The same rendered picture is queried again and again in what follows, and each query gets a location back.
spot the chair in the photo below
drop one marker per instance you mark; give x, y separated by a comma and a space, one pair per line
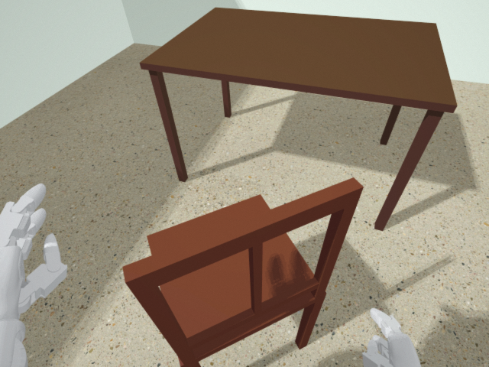
230, 273

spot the robot left hand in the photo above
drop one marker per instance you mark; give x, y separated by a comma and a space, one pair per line
18, 225

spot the table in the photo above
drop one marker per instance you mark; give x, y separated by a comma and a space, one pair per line
401, 63

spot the robot right hand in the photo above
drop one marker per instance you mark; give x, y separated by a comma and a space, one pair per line
397, 351

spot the robot left forearm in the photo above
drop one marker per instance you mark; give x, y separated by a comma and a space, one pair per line
12, 351

